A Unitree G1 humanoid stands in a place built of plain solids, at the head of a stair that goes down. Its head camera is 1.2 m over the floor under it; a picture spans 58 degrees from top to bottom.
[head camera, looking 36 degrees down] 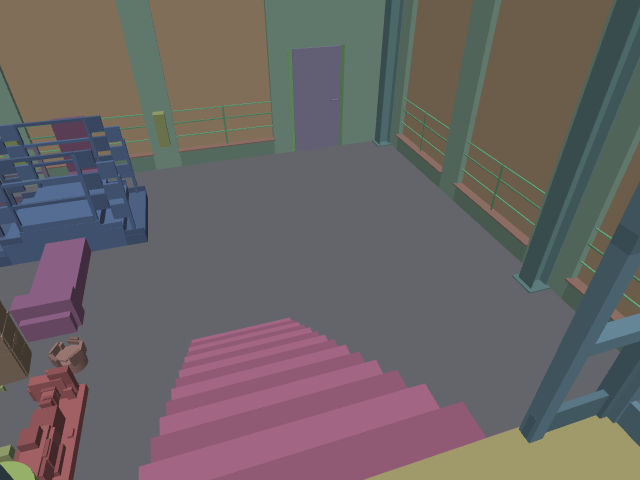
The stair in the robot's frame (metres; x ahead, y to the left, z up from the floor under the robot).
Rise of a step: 0.19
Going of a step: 0.22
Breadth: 1.16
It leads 18 degrees to the left of straight ahead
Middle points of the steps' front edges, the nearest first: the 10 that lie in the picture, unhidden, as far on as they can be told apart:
0.75 0.04 -0.19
0.96 0.10 -0.37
1.17 0.17 -0.56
1.38 0.24 -0.75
1.59 0.30 -0.93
1.80 0.37 -1.12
2.01 0.44 -1.31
2.22 0.51 -1.49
2.43 0.57 -1.68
2.65 0.64 -1.87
